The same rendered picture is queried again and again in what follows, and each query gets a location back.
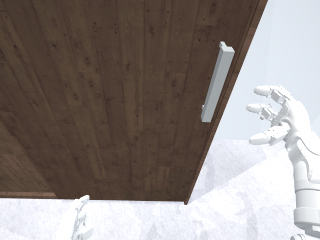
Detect robot right hand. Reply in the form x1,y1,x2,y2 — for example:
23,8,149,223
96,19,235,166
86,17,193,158
246,85,311,146

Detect wardrobe door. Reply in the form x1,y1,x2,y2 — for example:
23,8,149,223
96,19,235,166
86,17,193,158
0,0,258,202
0,121,53,193

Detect handle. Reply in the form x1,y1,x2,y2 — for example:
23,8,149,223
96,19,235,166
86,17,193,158
201,41,235,123

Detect robot right forearm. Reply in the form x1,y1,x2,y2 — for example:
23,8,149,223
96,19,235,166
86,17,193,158
285,130,320,239

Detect robot left hand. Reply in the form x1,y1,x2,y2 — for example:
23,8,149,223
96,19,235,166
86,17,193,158
54,195,94,240

